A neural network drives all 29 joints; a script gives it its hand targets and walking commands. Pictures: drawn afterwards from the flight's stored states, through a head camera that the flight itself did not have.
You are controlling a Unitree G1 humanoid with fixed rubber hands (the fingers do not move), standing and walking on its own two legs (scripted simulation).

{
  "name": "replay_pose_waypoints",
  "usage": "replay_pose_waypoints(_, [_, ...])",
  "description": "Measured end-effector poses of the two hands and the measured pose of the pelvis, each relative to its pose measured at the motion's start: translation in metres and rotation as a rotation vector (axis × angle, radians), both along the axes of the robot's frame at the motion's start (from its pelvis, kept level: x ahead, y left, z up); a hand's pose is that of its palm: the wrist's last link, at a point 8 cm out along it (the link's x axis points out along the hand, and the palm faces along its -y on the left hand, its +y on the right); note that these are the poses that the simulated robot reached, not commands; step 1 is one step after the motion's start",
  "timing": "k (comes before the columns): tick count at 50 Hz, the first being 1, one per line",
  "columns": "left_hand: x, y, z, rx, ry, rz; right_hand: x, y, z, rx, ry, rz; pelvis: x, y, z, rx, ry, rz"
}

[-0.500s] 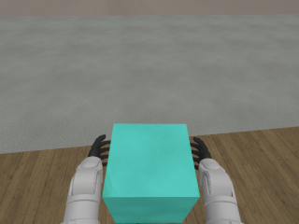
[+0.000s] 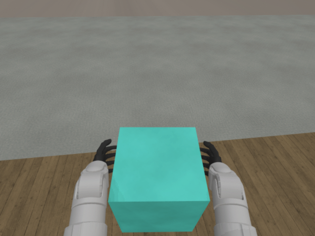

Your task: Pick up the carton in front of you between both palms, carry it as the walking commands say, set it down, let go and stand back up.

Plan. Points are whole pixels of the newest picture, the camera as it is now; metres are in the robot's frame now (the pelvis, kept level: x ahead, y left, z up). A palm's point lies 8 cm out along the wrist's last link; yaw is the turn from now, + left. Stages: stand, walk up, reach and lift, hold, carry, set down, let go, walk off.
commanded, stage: hold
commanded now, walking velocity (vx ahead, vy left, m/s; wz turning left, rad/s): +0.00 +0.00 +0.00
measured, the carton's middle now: (157, 181) +0.30 +0.00 -0.03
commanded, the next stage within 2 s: carry in 0.04 s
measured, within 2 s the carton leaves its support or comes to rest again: neither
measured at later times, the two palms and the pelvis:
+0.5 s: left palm (104, 126) +0.41 +0.16 +0.08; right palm (205, 129) +0.41 -0.14 +0.08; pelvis +0.13 +0.01 -0.01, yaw +2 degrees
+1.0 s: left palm (102, 79) +0.70 +0.23 +0.07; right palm (175, 81) +0.69 -0.07 +0.08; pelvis +0.42 +0.08 +0.00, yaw +0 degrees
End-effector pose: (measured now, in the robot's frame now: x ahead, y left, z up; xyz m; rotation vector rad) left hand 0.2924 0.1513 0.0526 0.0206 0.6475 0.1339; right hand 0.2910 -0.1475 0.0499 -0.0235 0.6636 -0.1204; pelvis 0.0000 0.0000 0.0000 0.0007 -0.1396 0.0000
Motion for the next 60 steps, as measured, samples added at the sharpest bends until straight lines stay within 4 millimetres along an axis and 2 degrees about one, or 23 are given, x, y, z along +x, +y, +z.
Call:
replay_pose_waypoints(7, [0.01,0.002,0.003,-0.008,-0.013,0.003,0.01,0.002,0.004,-0.005,-0.013,-0.001,0.012,0.001,-0.003,-0.009,0.098,0.02])
replay_pose_waypoints(11, [0.023,0.013,0.01,-0.023,-0.047,0.023,0.028,0.013,0.014,0.001,-0.046,0.004,0.027,0.01,-0.008,-0.002,0.146,0.036])
replay_pose_waypoints(15, [0.041,0.028,0.018,-0.029,-0.036,0.032,0.048,0.028,0.023,0.019,-0.036,0.0,0.051,0.019,-0.008,-0.003,0.183,0.003])
replay_pose_waypoints(18, [0.063,0.029,0.026,-0.033,0.002,0.023,0.064,0.029,0.027,0.016,0.002,-0.013,0.072,0.019,-0.002,-0.022,0.208,-0.005])
replay_pose_waypoints(22, [0.097,0.017,0.033,-0.05,0.004,0.014,0.091,0.018,0.033,0.026,0.004,-0.041,0.105,0.013,-0.004,-0.033,0.223,0.002])
replay_pose_waypoints(26, [0.124,0.008,0.028,-0.07,0.006,0.042,0.122,0.008,0.029,0.053,0.007,-0.05,0.144,0.008,-0.012,-0.038,0.234,0.043])
replay_pose_waypoints(29, [0.139,0.014,0.024,-0.064,0.06,0.061,0.147,0.014,0.029,0.057,0.062,-0.034,0.173,0.008,-0.005,-0.017,0.242,0.055])
replay_pose_waypoints(32, [0.163,0.027,0.027,-0.07,0.078,0.096,0.18,0.027,0.032,0.054,0.082,0.0,0.204,0.014,0.0,-0.003,0.241,0.053])
replay_pose_waypoints(37, [0.226,0.052,0.032,-0.084,0.039,0.124,0.249,0.053,0.037,0.052,0.044,0.023,0.266,0.033,-0.006,0.001,0.231,0.049])
replay_pose_waypoints(42, [0.304,0.076,0.018,-0.097,0.015,0.102,0.32,0.077,0.025,0.039,0.018,0.004,0.334,0.061,-0.026,0.018,0.208,0.022])
replay_pose_waypoints(46, [0.352,0.079,0.013,-0.106,0.1,0.075,0.355,0.079,0.018,0.037,0.1,-0.038,0.375,0.073,-0.013,0.0,0.219,0.0])
replay_pose_waypoints(51, [0.418,0.075,0.024,-0.102,0.089,0.033,0.41,0.075,0.031,0.041,0.088,-0.079,0.431,0.079,0.002,-0.027,0.226,0.007])
replay_pose_waypoints(55, [0.478,0.075,0.04,-0.102,0.017,0.039,0.474,0.075,0.047,0.049,0.016,-0.074,0.481,0.077,0.003,-0.03,0.225,0.016])
replay_pose_waypoints(60, [0.568,0.07,0.052,-0.053,-0.038,0.035,0.57,0.07,0.055,0.036,-0.037,-0.023,0.554,0.066,-0.01,-0.011,0.216,0.033])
